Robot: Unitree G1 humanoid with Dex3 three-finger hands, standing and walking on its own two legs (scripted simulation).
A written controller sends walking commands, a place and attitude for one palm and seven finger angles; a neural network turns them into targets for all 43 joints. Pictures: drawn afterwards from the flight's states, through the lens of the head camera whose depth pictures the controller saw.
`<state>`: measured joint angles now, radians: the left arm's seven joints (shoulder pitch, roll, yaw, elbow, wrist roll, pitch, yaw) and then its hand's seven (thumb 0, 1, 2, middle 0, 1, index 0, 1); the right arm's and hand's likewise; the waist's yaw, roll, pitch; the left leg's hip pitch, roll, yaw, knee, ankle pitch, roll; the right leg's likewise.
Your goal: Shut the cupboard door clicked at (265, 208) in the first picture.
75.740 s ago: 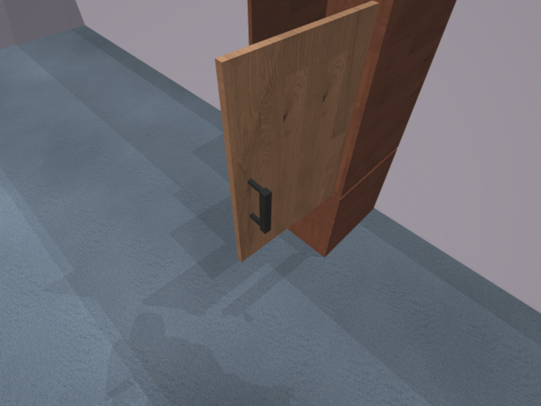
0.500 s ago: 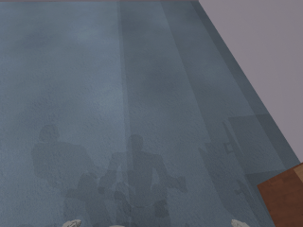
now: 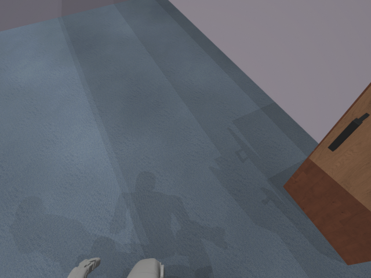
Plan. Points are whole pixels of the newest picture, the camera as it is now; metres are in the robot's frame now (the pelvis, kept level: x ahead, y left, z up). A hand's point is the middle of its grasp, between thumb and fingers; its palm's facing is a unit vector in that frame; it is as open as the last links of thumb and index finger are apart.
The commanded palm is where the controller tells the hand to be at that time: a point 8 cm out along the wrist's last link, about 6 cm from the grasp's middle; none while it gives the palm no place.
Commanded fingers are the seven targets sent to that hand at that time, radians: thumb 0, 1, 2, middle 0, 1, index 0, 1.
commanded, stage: turn to face it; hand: left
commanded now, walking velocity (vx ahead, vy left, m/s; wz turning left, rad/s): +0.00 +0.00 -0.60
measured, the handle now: (348, 132) +0.53 -0.47 -0.09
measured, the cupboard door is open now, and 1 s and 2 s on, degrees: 7 7 7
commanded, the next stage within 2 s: take the last steps up to it in 1.50 s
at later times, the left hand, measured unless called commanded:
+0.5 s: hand (120, 244) +0.20 +0.19 -0.15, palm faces -0.31 -0.93 -0.22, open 7.4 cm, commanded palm none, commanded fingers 0.00 0.90 0.90 -0.20 -0.30 -0.20 -0.30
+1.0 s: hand (142, 230) +0.25 +0.14 -0.17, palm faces -0.53 -0.82 -0.20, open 7.4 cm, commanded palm none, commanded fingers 0.00 0.90 0.90 -0.20 -0.30 -0.20 -0.30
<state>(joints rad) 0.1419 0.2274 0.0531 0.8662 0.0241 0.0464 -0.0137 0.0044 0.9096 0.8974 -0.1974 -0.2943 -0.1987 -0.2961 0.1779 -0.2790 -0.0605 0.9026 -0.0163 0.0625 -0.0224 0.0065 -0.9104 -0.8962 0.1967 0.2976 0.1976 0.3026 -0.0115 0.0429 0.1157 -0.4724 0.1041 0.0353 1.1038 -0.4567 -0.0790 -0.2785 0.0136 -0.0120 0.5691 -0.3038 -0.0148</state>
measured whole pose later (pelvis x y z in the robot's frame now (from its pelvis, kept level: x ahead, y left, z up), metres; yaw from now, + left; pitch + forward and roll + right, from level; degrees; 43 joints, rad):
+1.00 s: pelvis +0.06 +0.01 +0.00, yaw -35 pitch +1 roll -1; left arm 0.18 0.26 0.07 0.90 0.02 0.08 -0.03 0.01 0.91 0.90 -0.20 -0.29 -0.20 -0.30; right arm 0.18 -0.21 -0.01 0.85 -0.02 0.01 -0.02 0.00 -0.91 -0.90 0.20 0.30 0.20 0.30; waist 0.02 -0.05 0.06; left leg -0.31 0.06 0.07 0.60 -0.30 0.00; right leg -0.42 0.06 0.07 0.88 -0.49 0.02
